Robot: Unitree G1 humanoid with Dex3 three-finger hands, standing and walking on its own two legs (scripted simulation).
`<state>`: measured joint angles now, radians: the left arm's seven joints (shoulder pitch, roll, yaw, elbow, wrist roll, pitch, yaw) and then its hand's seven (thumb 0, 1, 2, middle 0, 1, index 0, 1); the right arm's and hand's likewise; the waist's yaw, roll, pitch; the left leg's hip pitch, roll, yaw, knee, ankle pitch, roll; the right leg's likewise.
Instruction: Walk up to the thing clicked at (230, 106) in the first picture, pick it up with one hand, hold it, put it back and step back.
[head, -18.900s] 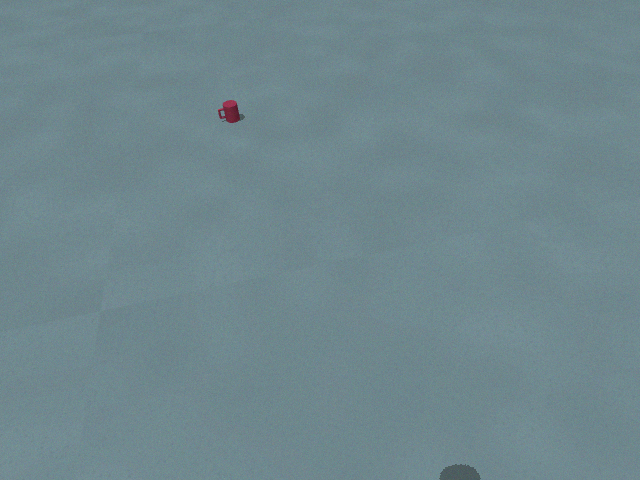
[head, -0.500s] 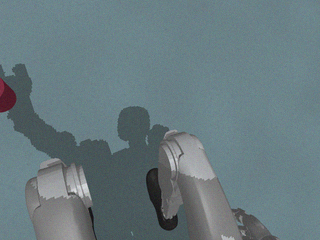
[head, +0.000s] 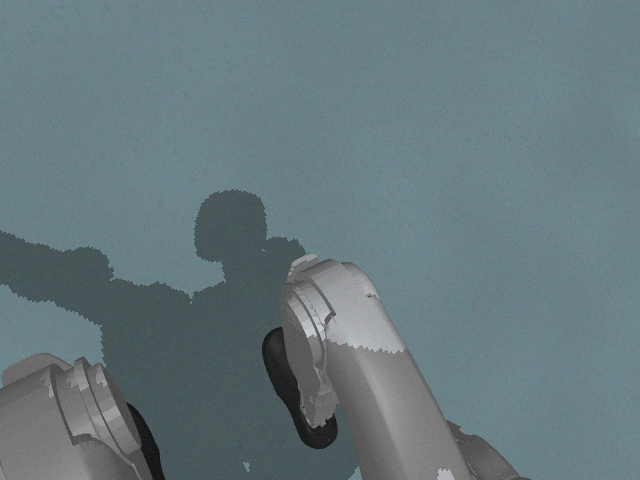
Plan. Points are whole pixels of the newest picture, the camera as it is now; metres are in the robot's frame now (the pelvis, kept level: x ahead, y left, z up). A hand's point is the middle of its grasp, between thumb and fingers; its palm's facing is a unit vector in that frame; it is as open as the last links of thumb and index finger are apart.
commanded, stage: rest palm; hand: left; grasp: from above
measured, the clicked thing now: out of the picture +0.48 +0.37 -0.26
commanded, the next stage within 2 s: close in 1.14 s
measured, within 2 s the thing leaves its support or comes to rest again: neither
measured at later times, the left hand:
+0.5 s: hand out of the picture +0.47 +0.36 -0.22, palm faces -0.46 -0.11 -0.88, open 14.0 cm
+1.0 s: hand out of the picture +0.47 +0.35 -0.23, palm faces -0.46 -0.11 -0.88, open 13.5 cm
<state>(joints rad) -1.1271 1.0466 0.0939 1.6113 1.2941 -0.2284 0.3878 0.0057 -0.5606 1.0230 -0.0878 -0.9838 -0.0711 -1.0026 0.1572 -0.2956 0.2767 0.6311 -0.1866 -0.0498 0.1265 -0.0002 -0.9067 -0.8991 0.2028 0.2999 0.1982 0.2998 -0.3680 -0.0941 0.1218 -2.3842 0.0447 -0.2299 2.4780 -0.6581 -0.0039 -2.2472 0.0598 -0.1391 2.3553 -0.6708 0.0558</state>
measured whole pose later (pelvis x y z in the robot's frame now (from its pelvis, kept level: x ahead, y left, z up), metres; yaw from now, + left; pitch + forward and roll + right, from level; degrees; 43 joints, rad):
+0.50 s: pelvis +0.00 +0.00 +0.00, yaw -1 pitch +30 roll -14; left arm -1.11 1.07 0.07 1.62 1.31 -0.26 0.45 0.00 -0.53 1.06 -0.10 -1.00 -0.08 -1.02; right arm 0.09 -0.31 0.29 0.61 -0.21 -0.09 0.15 0.00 -0.91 -0.90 0.20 0.30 0.20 0.30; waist -0.35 -0.13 0.12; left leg -2.37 0.04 -0.26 2.51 -0.69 0.00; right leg -2.22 0.07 -0.16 2.36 -0.69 0.06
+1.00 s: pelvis +0.00 +0.00 -0.01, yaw -2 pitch +29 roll -14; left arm -1.12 1.10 0.08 1.66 1.29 -0.24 0.48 0.01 -0.47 1.07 -0.12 -1.07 -0.11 -1.08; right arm 0.10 -0.32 0.33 0.61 -0.22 -0.12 0.16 0.00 -0.91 -0.90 0.20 0.30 0.20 0.30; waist -0.38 -0.14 0.16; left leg -2.37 0.05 -0.27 2.52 -0.69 0.00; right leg -2.22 0.08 -0.17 2.37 -0.68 0.06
